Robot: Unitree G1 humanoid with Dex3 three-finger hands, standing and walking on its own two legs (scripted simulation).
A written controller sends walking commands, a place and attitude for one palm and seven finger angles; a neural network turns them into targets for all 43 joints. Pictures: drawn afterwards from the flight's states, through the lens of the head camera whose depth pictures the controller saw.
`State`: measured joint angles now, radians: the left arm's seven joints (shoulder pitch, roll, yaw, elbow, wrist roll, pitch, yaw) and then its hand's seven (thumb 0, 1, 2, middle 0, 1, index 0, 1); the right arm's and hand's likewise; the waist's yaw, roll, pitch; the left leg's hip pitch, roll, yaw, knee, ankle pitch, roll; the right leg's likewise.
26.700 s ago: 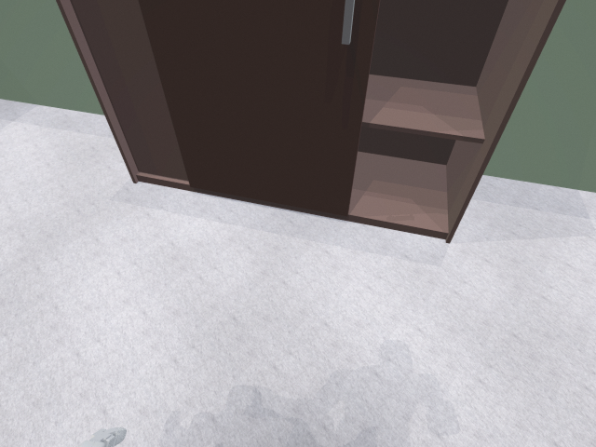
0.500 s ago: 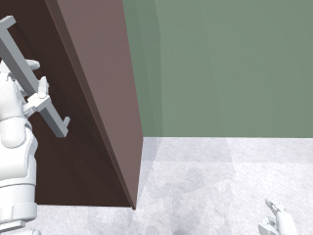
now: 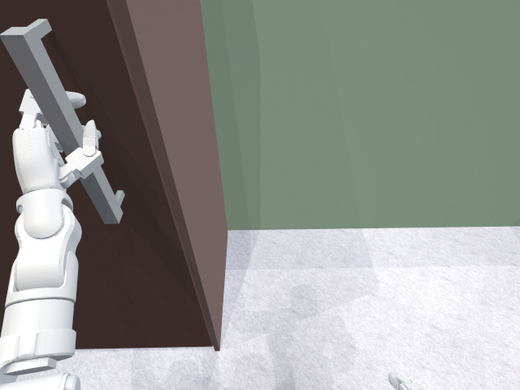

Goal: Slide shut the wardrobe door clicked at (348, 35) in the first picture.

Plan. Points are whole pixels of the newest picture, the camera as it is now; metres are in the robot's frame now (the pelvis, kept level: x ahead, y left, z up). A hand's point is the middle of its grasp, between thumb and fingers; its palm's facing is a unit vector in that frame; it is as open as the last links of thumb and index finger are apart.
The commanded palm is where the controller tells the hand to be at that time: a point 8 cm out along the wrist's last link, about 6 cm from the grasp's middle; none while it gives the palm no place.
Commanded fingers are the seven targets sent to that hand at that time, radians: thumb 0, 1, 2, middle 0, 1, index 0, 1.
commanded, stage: stop walking and hold the door there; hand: left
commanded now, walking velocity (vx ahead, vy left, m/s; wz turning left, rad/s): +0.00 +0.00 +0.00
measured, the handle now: (83, 138) +0.39 +0.27 +0.21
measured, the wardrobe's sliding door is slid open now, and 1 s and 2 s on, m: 0.00 0.00 0.00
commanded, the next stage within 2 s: none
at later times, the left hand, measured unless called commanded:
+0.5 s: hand (93, 151) +0.36 +0.24 +0.22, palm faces +0.44 -0.89 -0.15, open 6.4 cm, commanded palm +0.32 +0.28 +0.21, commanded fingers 0.00 0.90 0.90 -0.45 -1.40 -0.45 -1.40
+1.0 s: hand (90, 151) +0.36 +0.25 +0.22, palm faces +0.42 -0.89 -0.18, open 6.3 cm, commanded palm +0.32 +0.29 +0.21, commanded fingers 0.00 0.90 0.90 -0.45 -1.40 -0.45 -1.40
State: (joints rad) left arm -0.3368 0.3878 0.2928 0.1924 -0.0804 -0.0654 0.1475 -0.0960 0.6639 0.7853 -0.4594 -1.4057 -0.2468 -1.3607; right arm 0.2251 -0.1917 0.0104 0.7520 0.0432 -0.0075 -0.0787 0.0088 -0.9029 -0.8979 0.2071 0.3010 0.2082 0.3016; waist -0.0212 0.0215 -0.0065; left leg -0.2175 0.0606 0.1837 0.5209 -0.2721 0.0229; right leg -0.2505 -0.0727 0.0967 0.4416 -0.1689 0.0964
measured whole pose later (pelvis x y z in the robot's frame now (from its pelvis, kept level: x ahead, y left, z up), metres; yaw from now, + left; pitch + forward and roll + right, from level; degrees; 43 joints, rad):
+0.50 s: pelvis +0.02 -0.01 +0.00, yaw +0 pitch -1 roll -1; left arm -0.25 0.39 0.30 0.07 -0.10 -0.05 0.15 -0.10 0.66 0.81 -0.46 -1.41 -0.23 -1.36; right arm 0.14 -0.24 -0.02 0.68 0.05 -0.01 -0.09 0.01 -0.91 -0.90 0.20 0.30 0.21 0.30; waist 0.00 0.03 0.00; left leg -0.20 0.08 0.17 0.51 -0.29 0.00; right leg -0.22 -0.05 0.08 0.43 -0.19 0.08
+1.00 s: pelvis +0.02 +0.00 +0.00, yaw +1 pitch -1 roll -1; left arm -0.25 0.39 0.31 0.08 -0.09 -0.07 0.13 -0.12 0.65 0.79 -0.46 -1.41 -0.26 -1.37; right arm 0.15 -0.27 -0.03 0.68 0.05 0.04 -0.09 0.01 -0.90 -0.90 0.21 0.30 0.21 0.30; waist -0.03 0.05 -0.01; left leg -0.23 0.07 0.16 0.55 -0.31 0.01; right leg -0.24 -0.07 0.07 0.45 -0.20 0.10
